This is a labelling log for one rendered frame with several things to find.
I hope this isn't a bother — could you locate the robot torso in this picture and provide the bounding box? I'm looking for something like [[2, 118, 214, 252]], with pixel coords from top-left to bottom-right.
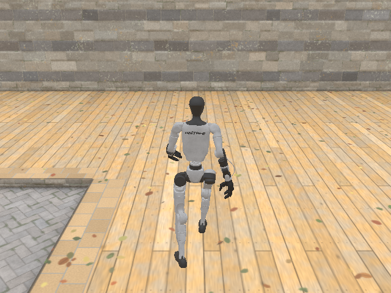
[[182, 120, 210, 183]]

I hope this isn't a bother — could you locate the robot left hand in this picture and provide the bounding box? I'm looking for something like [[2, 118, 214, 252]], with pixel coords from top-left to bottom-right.
[[168, 150, 182, 161]]

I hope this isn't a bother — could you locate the robot right upper arm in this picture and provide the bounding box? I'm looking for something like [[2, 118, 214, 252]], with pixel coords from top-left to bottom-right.
[[209, 123, 224, 158]]

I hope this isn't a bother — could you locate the robot left upper arm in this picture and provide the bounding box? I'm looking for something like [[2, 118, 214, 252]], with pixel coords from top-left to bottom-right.
[[167, 122, 184, 153]]

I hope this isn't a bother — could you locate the robot right hand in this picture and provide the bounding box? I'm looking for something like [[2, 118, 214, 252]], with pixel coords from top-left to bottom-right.
[[219, 180, 234, 199]]

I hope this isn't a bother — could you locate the right robot forearm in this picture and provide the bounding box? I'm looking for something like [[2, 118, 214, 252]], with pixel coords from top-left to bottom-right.
[[218, 149, 232, 181]]

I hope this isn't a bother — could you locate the robot right shin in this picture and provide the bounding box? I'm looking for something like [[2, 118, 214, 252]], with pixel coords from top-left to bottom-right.
[[200, 189, 211, 225]]

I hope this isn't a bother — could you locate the left robot forearm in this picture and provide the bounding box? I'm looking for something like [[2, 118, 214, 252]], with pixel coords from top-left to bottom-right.
[[166, 144, 174, 156]]

